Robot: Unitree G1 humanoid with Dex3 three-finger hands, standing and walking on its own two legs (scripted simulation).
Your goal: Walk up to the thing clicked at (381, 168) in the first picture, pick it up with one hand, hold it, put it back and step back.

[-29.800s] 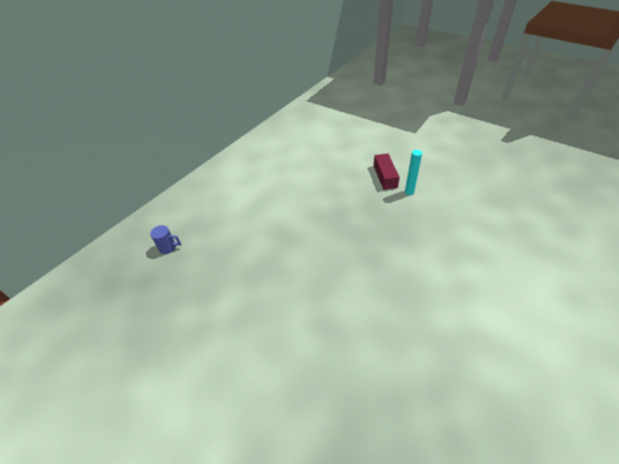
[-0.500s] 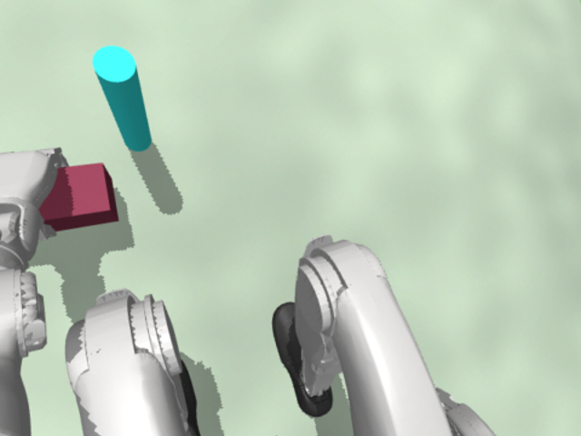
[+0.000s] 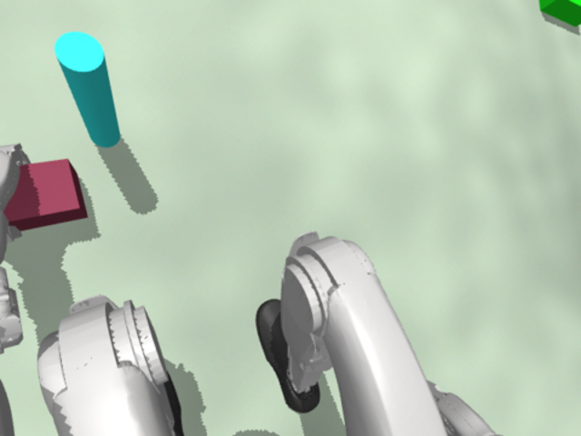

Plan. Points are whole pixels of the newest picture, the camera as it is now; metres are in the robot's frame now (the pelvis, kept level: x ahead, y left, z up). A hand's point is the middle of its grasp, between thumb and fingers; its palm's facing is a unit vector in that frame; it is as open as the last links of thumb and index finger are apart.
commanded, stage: rest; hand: left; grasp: from above
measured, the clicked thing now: out of the picture +0.46 +0.30 -0.27
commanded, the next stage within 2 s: open in 0.08 s
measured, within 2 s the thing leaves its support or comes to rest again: rests again in 1.56 s
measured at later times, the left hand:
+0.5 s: hand out of the picture +0.44 +0.29 -0.24, palm faces -0.48 -0.09 -0.87, open 11.0 cm
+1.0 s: hand out of the picture +0.45 +0.29 -0.24, palm faces -0.48 -0.10 -0.87, open 13.0 cm
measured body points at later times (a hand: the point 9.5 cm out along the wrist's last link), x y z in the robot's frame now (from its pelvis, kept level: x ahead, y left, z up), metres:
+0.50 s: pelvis -0.01 +0.00 +0.00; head +0.26 +0.12 +0.34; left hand +0.46 +0.29 -0.19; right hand +0.04 -0.25 -0.06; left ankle +0.06 +0.12 -0.27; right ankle +0.11 -0.11 -0.27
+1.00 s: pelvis +0.00 +0.00 +0.00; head +0.27 +0.12 +0.34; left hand +0.47 +0.30 -0.19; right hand +0.04 -0.25 -0.06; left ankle +0.06 +0.12 -0.27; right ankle +0.11 -0.11 -0.27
